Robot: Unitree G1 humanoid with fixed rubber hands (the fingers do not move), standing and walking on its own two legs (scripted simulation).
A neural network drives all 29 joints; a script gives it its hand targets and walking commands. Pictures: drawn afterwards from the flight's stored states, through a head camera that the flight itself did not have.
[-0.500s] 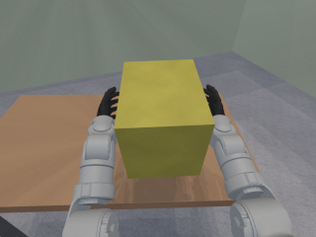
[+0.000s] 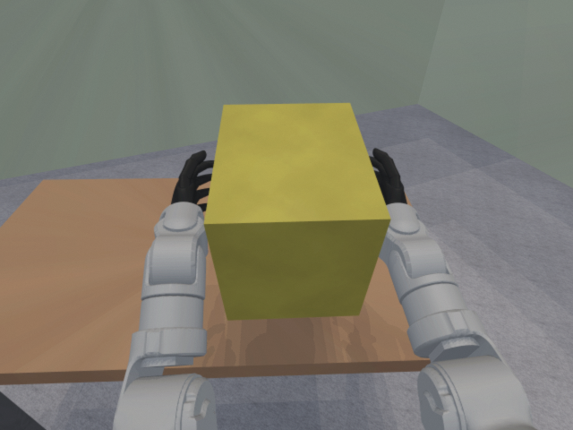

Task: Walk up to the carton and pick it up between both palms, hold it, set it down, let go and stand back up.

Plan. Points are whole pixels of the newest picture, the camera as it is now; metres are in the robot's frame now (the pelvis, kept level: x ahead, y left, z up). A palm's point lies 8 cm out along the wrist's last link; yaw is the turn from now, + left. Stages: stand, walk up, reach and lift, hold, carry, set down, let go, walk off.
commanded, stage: hold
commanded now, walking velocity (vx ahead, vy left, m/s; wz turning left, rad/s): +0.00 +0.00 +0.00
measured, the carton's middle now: (290, 208) +0.39 +0.00 +0.17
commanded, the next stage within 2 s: none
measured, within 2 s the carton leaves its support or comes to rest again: neither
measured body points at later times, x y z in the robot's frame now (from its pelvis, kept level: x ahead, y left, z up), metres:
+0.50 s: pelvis +0.01 +0.00 +0.00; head -0.04 +0.01 +0.45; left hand +0.39 +0.14 +0.19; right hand +0.39 -0.14 +0.19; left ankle +0.03 +0.13 -0.75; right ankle +0.03 -0.14 -0.75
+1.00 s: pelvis +0.01 +0.00 +0.00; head -0.04 +0.01 +0.45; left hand +0.39 +0.14 +0.19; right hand +0.39 -0.14 +0.19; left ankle +0.03 +0.13 -0.75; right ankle +0.03 -0.14 -0.75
